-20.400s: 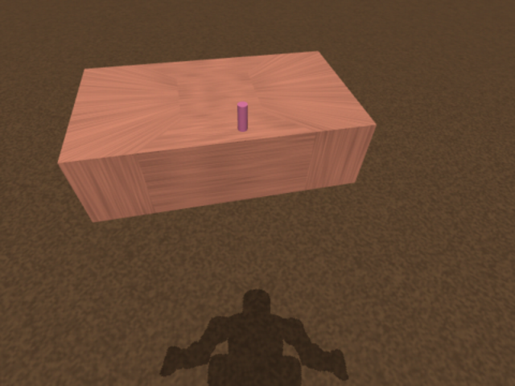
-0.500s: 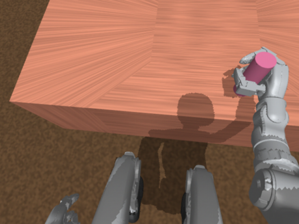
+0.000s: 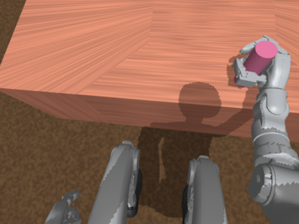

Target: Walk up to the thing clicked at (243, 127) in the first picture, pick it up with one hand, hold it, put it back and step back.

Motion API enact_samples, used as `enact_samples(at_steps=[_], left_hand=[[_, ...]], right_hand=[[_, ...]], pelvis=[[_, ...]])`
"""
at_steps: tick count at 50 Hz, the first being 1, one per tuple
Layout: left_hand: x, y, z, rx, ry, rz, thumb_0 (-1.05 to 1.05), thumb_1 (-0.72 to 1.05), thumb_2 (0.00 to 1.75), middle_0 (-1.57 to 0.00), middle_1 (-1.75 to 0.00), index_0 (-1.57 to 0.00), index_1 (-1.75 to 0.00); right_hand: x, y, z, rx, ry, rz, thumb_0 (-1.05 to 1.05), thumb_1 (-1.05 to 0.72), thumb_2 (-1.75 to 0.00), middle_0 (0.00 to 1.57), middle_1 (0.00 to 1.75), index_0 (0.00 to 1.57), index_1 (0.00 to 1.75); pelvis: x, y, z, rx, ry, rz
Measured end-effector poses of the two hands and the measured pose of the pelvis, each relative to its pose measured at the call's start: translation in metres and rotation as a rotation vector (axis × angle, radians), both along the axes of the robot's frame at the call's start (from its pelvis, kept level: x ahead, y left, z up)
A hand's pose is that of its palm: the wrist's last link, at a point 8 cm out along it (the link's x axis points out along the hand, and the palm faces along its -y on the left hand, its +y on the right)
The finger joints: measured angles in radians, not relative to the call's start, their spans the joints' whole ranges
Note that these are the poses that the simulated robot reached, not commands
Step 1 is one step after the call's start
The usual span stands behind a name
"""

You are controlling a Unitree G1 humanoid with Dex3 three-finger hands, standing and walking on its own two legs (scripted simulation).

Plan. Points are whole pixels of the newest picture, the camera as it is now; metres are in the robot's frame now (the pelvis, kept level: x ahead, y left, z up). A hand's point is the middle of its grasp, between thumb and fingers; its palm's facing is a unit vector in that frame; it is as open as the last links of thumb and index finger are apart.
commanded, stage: lower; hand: right
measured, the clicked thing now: (252, 66) +0.51 -0.18 +0.00
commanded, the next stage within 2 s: loosen in 0.58 s
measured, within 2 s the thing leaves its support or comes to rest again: rests again in 1.74 s
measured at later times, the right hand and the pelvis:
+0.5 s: hand (240, 71) +0.51 -0.16 -0.03, palm faces +0.07 +1.00 -0.02, open 5.7 cm; pelvis -0.01 +0.00 -0.03, yaw +0 degrees
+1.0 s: hand (241, 71) +0.51 -0.16 -0.03, palm faces +0.08 +1.00 -0.02, open 6.2 cm; pelvis -0.01 +0.00 -0.04, yaw +0 degrees
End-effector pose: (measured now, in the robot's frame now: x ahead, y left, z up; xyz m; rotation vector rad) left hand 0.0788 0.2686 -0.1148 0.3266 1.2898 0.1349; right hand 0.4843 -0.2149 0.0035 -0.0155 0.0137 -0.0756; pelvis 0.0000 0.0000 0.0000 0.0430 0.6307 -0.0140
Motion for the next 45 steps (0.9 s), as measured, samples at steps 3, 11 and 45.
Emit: enact_samples(at_steps=[3, 11, 45], left_hand=[[-0.002, 0.0, -0.004, -0.001, 0.0, 0.001, 0.0, 0.9, 0.89, -0.19, -0.29, -0.19, -0.29], [-0.009, 0.006, -0.014, 0.015, 0.021, -0.011, 0.0, 0.91, 0.88, -0.19, -0.29, -0.19, -0.29], [-0.019, 0.004, -0.038, 0.016, 0.024, -0.007, 0.0, 0.93, 0.86, -0.19, -0.29, -0.21, -0.28]], right_hand=[[-0.001, 0.0, -0.005, 0.001, 0.004, 0.0, 0.02, -0.08, -1.21, 1.0, 1.2, 1.0, 1.14], [-0.003, -0.001, -0.022, -0.002, 0.007, 0.002, 0.02, -0.08, -1.21, 1.0, 1.2, 1.0, 1.14], [0.003, -0.001, -0.032, -0.01, -0.016, 0.005, 0.02, -0.11, -1.05, 1.04, 1.09, 1.03, 1.06]], pelvis=[[-0.001, 0.001, -0.004, -0.001, 0.003, 0.0], [-0.006, 0.002, -0.017, -0.001, 0.002, -0.003], [-0.014, 0.0, -0.042, 0.003, -0.002, -0.005]])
